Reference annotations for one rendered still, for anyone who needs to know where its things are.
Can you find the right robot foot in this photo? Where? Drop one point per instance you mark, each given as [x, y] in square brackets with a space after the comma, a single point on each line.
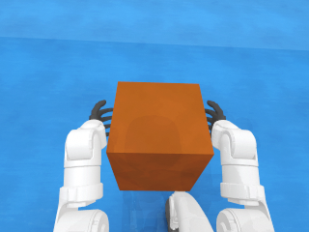
[167, 215]

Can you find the robot right forearm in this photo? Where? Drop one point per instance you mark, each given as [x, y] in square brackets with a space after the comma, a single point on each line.
[240, 173]

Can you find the right robot hand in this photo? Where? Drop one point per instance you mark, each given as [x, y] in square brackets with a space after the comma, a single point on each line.
[217, 114]

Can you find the robot right thigh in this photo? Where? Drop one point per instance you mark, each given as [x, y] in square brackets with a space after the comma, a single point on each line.
[190, 215]

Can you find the carton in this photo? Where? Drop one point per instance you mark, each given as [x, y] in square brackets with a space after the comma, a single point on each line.
[159, 137]

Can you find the robot left upper arm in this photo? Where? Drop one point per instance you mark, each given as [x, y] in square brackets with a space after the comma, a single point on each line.
[83, 221]

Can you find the robot left forearm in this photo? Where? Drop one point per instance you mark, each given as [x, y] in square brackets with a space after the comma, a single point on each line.
[82, 162]

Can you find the left robot hand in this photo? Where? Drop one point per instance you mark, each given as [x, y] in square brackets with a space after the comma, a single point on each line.
[97, 112]

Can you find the robot right upper arm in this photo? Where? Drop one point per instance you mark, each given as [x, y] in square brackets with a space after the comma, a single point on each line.
[242, 220]

